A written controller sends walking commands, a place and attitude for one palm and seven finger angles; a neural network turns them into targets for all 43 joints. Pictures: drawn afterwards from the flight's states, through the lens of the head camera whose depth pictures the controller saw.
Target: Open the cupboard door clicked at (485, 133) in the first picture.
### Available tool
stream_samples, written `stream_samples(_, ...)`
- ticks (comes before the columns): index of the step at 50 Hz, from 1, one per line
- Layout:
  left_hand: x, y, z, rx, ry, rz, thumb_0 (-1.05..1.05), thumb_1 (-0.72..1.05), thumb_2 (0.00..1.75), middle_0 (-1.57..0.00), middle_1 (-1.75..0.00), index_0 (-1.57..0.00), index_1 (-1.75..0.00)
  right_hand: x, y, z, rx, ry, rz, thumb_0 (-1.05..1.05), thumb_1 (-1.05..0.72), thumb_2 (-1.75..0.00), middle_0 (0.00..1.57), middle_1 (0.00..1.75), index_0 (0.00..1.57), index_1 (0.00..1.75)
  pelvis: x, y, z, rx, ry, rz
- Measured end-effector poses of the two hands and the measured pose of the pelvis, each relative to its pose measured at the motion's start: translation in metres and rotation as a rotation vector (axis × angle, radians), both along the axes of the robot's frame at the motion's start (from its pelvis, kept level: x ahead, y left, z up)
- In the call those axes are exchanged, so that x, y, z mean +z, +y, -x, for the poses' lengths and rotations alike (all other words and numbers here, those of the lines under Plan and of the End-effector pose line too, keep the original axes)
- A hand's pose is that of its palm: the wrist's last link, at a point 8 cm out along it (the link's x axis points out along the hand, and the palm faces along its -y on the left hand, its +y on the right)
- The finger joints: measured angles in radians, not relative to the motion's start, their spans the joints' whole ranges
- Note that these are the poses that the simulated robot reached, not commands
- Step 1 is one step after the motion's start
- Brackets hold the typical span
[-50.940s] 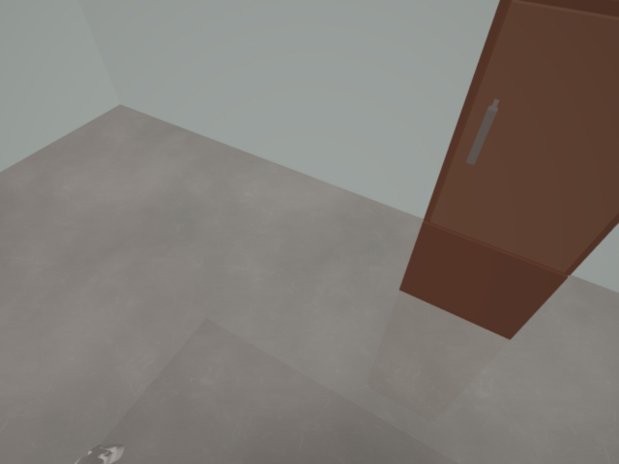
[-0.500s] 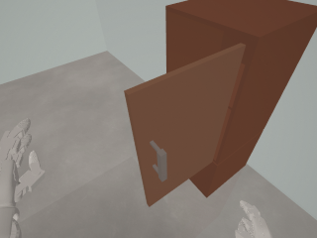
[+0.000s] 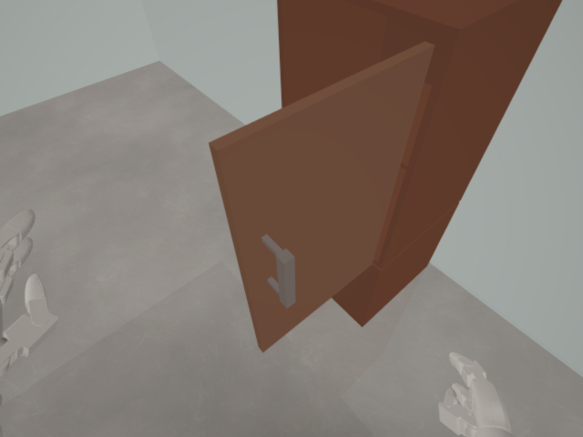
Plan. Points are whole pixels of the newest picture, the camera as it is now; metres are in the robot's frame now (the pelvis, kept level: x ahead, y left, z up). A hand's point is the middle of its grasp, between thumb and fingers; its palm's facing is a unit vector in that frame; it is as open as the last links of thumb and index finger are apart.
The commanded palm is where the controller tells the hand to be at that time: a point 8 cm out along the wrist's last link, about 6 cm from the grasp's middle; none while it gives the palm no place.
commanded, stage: step back with the hand held close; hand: left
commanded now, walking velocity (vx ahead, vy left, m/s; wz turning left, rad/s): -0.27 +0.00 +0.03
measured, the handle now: (278, 272) +0.36 +0.05 -0.01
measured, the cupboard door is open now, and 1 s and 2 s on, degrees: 89 89 89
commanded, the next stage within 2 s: stop stepping back and stand still in 0.82 s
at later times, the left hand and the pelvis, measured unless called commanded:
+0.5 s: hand out of the picture +0.09 +0.29 +0.15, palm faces +0.50 -0.73 -0.46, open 7.4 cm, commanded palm +0.03 +0.32 +0.17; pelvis -0.09 +0.02 -0.02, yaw +4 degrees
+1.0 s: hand out of the picture +0.00 +0.27 +0.17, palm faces +0.41 -0.81 -0.42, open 7.4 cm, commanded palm -0.05 +0.31 +0.17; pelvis -0.20 +0.02 -0.02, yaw -2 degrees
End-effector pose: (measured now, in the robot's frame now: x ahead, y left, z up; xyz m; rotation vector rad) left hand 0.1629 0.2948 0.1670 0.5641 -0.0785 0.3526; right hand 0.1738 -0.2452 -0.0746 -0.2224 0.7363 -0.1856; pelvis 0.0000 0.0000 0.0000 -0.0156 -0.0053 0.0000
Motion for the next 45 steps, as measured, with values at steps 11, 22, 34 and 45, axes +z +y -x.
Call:
stream_samples(11, 0.007, 0.02, 0.043, -0.019, -0.094, -0.044, 0.01, 0.89, 0.9, -0.21, -0.3, -0.21, -0.31, 0.004, 0.019, 0.045, 0.016, -0.003, 0.034, 0.01, -0.9, -0.89, 0.2, 0.3, 0.2, 0.3, -0.007, 0.015, 0.04, 0.009, -0.007, 0.013)
stream_samples(22, 0.005, 0.029, 0.108, 0.079, -0.165, -0.075, 0.01, 0.89, 0.9, -0.21, -0.3, -0.21, -0.31, -0.017, 0.04, 0.08, 0.116, -0.007, 0.004, 0.01, -0.9, -0.89, 0.2, 0.3, 0.2, 0.3, -0.02, 0.014, 0.082, 0.066, -0.023, 0.022)
stream_samples(34, 0.018, 0.043, 0.142, 0.014, -0.273, -0.098, 0.01, 0.89, 0.9, -0.21, -0.3, -0.21, -0.31, -0.013, 0.047, 0.129, 0.092, -0.004, 0.045, 0.01, -0.9, -0.89, 0.2, 0.3, 0.2, 0.3, -0.021, 0.025, 0.128, 0.089, -0.031, 0.072)
stream_samples(45, 0.015, 0.02, 0.197, -0.024, -0.273, -0.053, 0.01, 0.89, 0.9, -0.21, -0.3, -0.21, -0.3, -0.012, 0.054, 0.167, 0.153, -0.065, -0.018, 0.01, -0.9, -0.89, 0.2, 0.3, 0.2, 0.3, -0.025, 0.013, 0.192, -0.02, 0.055, 0.019)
